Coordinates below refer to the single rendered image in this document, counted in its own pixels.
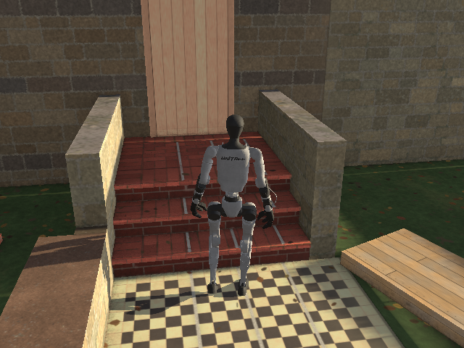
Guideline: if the left robot upper arm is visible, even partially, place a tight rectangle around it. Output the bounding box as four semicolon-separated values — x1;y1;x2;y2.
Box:
199;145;219;185

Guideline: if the robot left foot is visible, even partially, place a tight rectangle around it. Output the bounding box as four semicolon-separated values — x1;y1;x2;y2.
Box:
207;281;218;294

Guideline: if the robot left thigh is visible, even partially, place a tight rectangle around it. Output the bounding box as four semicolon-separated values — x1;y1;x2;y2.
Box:
207;202;222;247

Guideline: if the robot right hand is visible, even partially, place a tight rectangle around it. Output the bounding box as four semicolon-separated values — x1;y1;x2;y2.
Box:
257;210;274;229

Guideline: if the right robot upper arm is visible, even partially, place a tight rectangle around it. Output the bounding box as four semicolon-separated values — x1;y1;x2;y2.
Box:
249;147;266;188

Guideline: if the left robot forearm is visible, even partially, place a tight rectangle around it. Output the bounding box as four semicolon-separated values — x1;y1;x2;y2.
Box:
192;173;206;204

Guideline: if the robot left hand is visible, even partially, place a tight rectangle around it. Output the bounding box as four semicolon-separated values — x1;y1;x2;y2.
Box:
190;202;207;218

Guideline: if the right robot forearm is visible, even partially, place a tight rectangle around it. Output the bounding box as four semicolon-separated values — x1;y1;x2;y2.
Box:
259;177;273;212

